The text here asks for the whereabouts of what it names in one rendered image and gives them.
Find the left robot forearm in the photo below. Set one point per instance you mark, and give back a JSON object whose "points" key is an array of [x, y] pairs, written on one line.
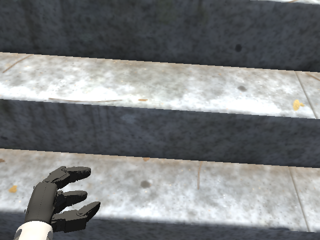
{"points": [[34, 230]]}

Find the left robot hand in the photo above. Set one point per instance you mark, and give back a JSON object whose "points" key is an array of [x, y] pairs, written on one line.
{"points": [[47, 202]]}

